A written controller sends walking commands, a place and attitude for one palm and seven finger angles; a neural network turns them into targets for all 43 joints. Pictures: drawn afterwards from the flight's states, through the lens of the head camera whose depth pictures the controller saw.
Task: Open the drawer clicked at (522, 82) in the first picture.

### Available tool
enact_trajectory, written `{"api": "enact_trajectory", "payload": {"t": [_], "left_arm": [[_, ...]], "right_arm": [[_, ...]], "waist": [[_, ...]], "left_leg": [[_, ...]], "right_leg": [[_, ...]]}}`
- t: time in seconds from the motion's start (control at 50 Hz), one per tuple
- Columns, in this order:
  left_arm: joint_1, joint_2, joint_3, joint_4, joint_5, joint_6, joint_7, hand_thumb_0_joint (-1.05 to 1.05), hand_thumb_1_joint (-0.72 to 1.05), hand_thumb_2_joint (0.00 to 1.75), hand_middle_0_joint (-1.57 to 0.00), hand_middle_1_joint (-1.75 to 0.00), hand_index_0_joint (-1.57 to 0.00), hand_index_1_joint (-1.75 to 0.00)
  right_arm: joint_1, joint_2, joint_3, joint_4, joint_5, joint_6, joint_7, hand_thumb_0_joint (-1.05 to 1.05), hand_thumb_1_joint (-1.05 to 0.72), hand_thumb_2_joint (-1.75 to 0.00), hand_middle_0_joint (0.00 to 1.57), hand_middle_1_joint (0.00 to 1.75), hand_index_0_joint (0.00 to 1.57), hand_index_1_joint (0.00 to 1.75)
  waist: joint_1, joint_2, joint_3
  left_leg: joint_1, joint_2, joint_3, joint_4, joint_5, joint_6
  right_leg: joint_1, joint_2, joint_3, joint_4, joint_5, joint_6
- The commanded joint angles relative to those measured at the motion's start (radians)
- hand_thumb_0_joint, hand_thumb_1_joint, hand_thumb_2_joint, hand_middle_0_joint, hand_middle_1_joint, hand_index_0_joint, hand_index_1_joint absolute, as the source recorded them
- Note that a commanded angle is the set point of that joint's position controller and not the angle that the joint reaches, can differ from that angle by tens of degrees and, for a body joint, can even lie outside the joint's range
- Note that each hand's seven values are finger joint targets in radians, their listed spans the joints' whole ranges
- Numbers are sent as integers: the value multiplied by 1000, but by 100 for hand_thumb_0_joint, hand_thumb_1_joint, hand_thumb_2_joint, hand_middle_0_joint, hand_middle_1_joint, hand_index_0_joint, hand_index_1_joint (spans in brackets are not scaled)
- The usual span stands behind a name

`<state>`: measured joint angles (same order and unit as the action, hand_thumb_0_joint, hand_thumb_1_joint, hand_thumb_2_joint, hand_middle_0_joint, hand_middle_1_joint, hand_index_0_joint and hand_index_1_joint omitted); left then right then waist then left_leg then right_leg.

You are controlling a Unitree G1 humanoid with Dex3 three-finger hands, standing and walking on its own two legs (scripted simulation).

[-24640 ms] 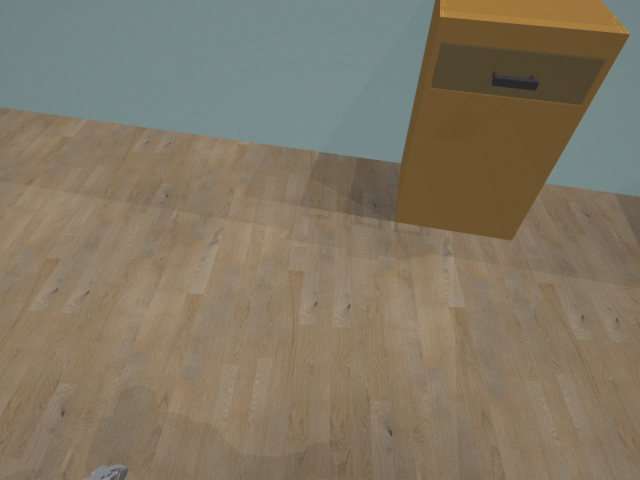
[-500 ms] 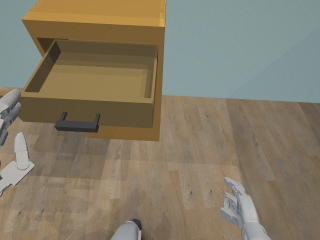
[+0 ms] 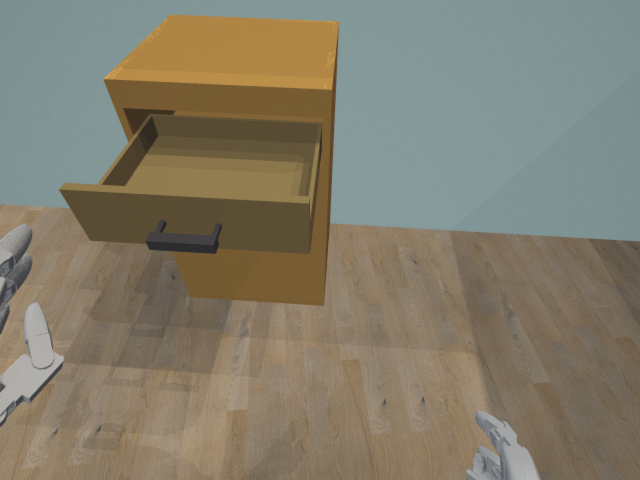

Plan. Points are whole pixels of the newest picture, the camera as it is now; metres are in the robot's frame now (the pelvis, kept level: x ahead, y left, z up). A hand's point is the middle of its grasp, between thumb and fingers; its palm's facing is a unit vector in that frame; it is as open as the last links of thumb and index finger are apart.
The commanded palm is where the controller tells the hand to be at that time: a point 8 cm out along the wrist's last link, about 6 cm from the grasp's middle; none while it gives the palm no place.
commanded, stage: stop stepping back and stand still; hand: left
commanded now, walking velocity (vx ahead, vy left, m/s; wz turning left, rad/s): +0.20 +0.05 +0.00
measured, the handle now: (186, 234) +0.55 +0.29 -0.06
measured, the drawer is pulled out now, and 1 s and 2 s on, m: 0.30 0.30 0.30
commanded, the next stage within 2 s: let the arm hang, fingers relaxed in 0.24 s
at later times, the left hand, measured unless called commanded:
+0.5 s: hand (141, 455) +0.17 +0.24 -0.06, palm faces +0.20 -0.91 -0.36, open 7.4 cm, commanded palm none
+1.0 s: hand out of the picture -0.06 +0.19 -0.16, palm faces +0.06 -0.97 -0.22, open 7.3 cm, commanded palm none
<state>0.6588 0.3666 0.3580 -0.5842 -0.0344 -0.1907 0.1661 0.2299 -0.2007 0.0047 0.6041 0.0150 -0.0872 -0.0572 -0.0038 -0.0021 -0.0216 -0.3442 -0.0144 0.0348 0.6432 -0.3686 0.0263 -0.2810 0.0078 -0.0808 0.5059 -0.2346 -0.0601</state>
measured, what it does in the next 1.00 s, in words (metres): stands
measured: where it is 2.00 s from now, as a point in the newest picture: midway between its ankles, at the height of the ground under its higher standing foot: outside the picture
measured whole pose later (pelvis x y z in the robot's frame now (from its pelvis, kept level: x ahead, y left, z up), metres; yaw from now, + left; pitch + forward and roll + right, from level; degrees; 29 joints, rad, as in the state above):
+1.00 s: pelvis -0.01 +0.02 +0.01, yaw +2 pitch -2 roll +0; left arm 0.33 0.17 -0.01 1.16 0.01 0.01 0.03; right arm 0.30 -0.13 0.01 1.11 -0.01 0.02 -0.03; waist 0.00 0.03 0.07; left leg -0.17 0.01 0.06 0.39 -0.19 0.02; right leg -0.15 -0.01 -0.08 0.38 -0.20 -0.02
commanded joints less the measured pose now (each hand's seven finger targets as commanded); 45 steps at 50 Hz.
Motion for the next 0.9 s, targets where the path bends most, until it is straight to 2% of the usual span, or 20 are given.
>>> {"api": "enact_trajectory", "payload": {"t": [0.0, 0.04, 0.1, 0.12, 0.16, 0.2, 0.22, 0.28, 0.3, 0.32, 0.34, 0.36, 0.4, 0.42, 0.46, 0.54, 0.6, 0.62, 0.74, 0.88], "left_arm": [[-122, 145, 73, -135, 3, -40, 16, 0, 90, 90, -20, -30, -20, -30], [-124, 148, 64, -174, 10, -41, 19, 0, 90, 90, -20, -30, -20, -30], [-108, 168, 98, -246, 20, -60, 26, 0, 90, 90, -20, -30, -20, -30], [-97, 170, 109, -231, 30, -53, 23, 0, 90, 90, -20, -30, -20, -30], [-64, 181, 117, -218, 25, -48, 19, 0, 90, 90, -20, -30, -20, -30], [-36, 145, 96, -176, 15, -44, 13, 0, 90, 90, -20, -30, -20, -30], [-49, 150, 99, -179, 13, -51, 9, 0, 90, 90, -20, -30, -20, -30], [-59, 170, 125, -144, -12, -55, 4, 0, 90, 90, -20, -30, -20, -30], [-36, 152, 107, -130, -14, -47, 5, 0, 90, 90, -20, -30, -20, -30], [-143, -12, -213, 648, 110, 118, -112, 0, 90, 90, -20, -30, -20, -30], [-131, -55, -216, 667, 100, 180, -136, 0, 90, 90, -20, -30, -20, -30], [-167, -62, -214, 702, 84, 184, -143, 0, 90, 90, -20, -30, -20, -30], [-240, -48, -240, 813, 76, 191, -144, 0, 90, 90, -20, -30, -20, -30], [-267, -40, -252, 875, 72, 194, -145, 0, 90, 90, -20, -30, -20, -30], [-296, -48, -272, 999, 68, 202, -142, 0, 90, 90, -20, -30, -20, -30], [-377, -29, -289, 1253, 56, 209, -149, 0, 90, 90, -20, -30, -20, -30], [-345, -39, -306, 1423, 48, 194, -152, 0, 90, 90, -20, -30, -20, -30], [-331, -66, -296, 1455, 49, 190, -149, 0, 90, 90, -20, -30, -20, -30], [-320, -77, -327, 1605, 45, 183, -144, 0, 90, 90, -20, -30, -20, -30], [-299, -97, -345, 1697, 42, 183, -134, 0, 90, 90, -20, -30, -20, -30]], "right_arm": [[-98, -118, -42, -129, -9, -45, -21, 0, -90, -90, 20, 30, 20, 30], [-116, -124, -37, -144, -12, -50, -35, 0, -90, -90, 20, 30, 20, 30], [-106, -124, -29, -158, -15, -63, -32, 0, -90, -90, 20, 30, 20, 30], [-109, -115, -28, -159, -14, -65, -29, 0, -90, -90, 20, 30, 20, 30], [-114, -105, -26, -156, -15, -77, -25, 0, -90, -90, 20, 30, 20, 30], [-116, -123, -27, -146, -11, -76, -22, 0, -90, -90, 20, 30, 20, 30], [-112, -128, -30, -144, -11, -74, -21, 0, -90, -90, 20, 30, 20, 30], [-85, -113, -45, -130, -2, -68, -13, 0, -90, -90, 20, 30, 20, 30], [-87, -116, -52, -128, 1, -58, -12, 0, -90, -90, 20, 30, 20, 30], [-65, -196, -90, 99, -36, -72, 80, 0, -90, -90, 20, 30, 20, 30], [21, -117, -85, 91, -25, -31, 76, 0, -90, -90, 20, 30, 20, 30], [61, -78, -58, 86, -17, 16, 73, 0, -90, -90, 20, 30, 20, 30], [61, -87, -53, 76, -28, 53, 67, 0, -90, -90, 20, 30, 20, 30], [58, -98, -55, 77, -34, 63, 65, 0, -90, -90, 20, 30, 20, 30], [34, -138, -54, 101, -48, 71, 60, 0, -90, -90, 20, 30, 20, 30], [13, -127, -24, 194, -41, 83, 41, 0, -90, -90, 20, 30, 20, 30], [18, -107, -14, 264, -32, 80, 28, 0, -90, -90, 20, 30, 20, 30], [30, -88, -17, 283, -36, 81, 24, 0, -90, -90, 20, 30, 20, 30], [93, -62, -16, 388, -24, 86, 19, 0, -90, -90, 20, 30, 20, 30], [130, -41, -13, 472, -24, 89, 18, 0, -90, -90, 20, 30, 20, 30]], "waist": [[-35, -149, -3], [-33, -43, 25], [-18, 264, 18], [-24, 273, 35], [-14, 168, 48], [-7, 135, 47], [-16, 90, 45], [-26, -165, -30], [-21, -168, -12], [-39, -91, 2], [-38, -86, -79], [-24, -161, -82], [-21, -262, -16], [-18, -259, 15], [-6, -79, 29], [0, 147, 91], [9, 96, 20], [6, 143, -9], [-3, 34, 17], [-5, 6, 89]], "left_leg": [[75, 32, -4, 22, -50, 8], [146, 45, -6, -188, -35, 25], [29, 282, -382, -479, -360, 121], [-81, 299, -405, -530, -461, 136], [-88, 274, -322, -462, -280, 139], [-129, 207, -180, -360, -180, 85], [-127, 157, -135, -285, -118, 59], [-61, 27, -19, 19, -16, -6], [-70, 24, -17, 98, -3, -11], [-209, 84, -53, 258, -53, -22], [-148, 57, -70, 207, -82, -26], [-148, 37, -31, 141, -78, -27], [-59, 12, -9, 8, -8, -20], [1, 21, -24, -47, 123, -9], [112, 116, -108, -100, 440, 26], [43, 146, -138, -230, 323, 34], [87, 117, -89, -221, 285, 15], [117, 110, -70, -221, 268, 7], [186, 127, -71, -271, 283, 6], [180, 126, -67, -322, 220, 6]], "right_leg": [[-139, -275, 299, -299, -437, -73], [-153, -201, 219, -216, -401, -41], [-100, -9, 30, 190, -251, 51], [-55, 6, 31, 313, -239, 54], [-28, -14, 37, 246, -220, 53], [107, -13, 9, 14, -153, 51], [136, -31, 54, -92, -108, 38], [67, -258, 399, -275, -221, -62], [57, -289, 430, -306, -215, -83], [69, -352, 280, -84, 294, -106], [127, -299, 256, -12, 481, -128], [179, -258, 164, 7, 527, -118], [126, -218, 117, 3, 535, -73], [82, -201, 115, -1, 493, -47], [-9, -135, 88, 27, 288, 7], [49, -71, 74, -42, 14, 25], [145, -103, 118, -116, 117, 9], [153, -113, 122, -136, 134, 4], [132, -111, 100, -187, 143, 6], [101, -108, 98, -219, 57, 14]]}}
